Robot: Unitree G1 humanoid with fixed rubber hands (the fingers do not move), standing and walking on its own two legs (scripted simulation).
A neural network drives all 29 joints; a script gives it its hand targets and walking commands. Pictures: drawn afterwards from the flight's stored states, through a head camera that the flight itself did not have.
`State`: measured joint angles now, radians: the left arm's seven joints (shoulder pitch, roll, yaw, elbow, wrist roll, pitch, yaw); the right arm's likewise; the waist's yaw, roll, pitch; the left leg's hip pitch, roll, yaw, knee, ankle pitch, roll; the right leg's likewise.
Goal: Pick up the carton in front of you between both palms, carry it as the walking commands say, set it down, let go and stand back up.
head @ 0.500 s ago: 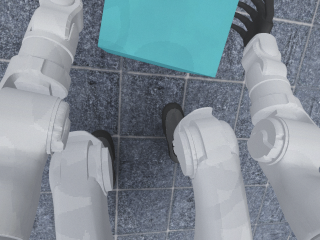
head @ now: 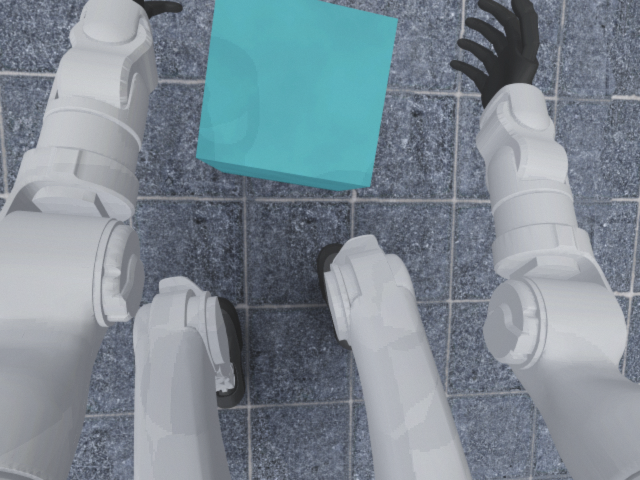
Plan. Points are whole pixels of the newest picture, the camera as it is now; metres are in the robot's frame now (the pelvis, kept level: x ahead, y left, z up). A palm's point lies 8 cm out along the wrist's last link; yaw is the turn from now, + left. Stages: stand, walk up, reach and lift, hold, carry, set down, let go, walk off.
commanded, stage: set down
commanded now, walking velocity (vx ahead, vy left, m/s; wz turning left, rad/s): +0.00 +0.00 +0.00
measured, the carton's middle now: (292, 111) +0.51 -0.08 -0.32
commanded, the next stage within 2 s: let go in 0.64 s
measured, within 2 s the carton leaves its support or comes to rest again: neither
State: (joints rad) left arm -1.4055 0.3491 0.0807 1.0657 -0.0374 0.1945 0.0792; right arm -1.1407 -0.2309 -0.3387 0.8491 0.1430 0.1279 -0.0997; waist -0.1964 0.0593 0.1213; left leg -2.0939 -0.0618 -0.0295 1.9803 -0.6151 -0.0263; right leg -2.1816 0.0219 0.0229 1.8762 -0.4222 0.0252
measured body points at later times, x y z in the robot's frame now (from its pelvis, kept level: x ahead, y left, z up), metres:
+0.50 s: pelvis +0.03 +0.00 +0.12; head +0.34 -0.01 +0.46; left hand +0.60 +0.07 +0.02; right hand +0.47 -0.30 +0.03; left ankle +0.09 +0.12 -0.41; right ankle +0.14 -0.12 -0.41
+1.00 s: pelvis +0.07 -0.02 +0.26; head +0.31 -0.03 +0.64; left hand +0.49 +0.12 +0.14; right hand +0.41 -0.28 +0.15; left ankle +0.09 +0.12 -0.41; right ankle +0.14 -0.12 -0.41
